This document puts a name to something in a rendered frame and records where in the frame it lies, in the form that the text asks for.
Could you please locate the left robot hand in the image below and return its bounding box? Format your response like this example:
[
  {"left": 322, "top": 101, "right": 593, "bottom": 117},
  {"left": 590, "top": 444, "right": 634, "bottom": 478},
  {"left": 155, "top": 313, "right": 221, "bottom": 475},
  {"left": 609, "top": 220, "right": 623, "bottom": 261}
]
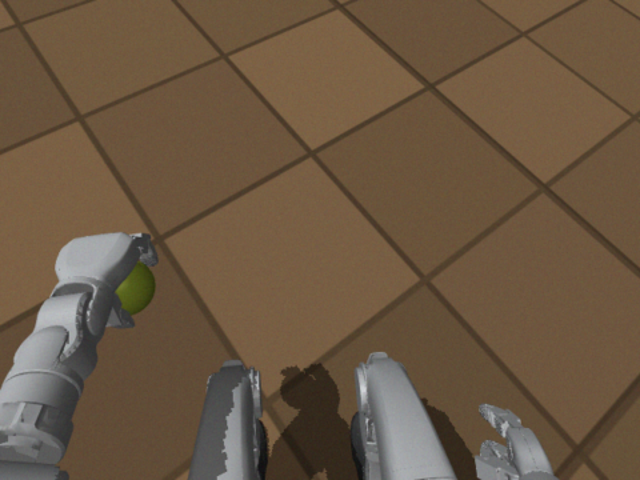
[{"left": 55, "top": 232, "right": 158, "bottom": 329}]

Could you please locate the right robot foot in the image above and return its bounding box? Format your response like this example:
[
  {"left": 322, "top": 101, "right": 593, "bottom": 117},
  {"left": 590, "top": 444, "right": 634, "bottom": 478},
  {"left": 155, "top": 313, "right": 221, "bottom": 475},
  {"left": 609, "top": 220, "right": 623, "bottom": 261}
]
[{"left": 350, "top": 412, "right": 366, "bottom": 480}]

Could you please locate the right robot hand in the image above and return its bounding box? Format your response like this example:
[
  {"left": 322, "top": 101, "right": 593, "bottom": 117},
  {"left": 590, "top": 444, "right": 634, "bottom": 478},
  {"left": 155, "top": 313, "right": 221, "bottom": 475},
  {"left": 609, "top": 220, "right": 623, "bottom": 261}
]
[{"left": 475, "top": 403, "right": 554, "bottom": 480}]

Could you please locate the left robot arm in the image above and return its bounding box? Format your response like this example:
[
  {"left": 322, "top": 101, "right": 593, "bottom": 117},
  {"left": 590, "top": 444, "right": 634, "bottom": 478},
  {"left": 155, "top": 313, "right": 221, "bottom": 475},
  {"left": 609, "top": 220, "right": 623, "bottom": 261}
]
[{"left": 0, "top": 276, "right": 115, "bottom": 480}]

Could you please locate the ball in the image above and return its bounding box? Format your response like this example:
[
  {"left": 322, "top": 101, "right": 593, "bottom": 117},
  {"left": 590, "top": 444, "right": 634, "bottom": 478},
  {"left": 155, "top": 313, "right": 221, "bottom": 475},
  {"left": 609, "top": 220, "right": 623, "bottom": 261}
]
[{"left": 115, "top": 261, "right": 156, "bottom": 316}]

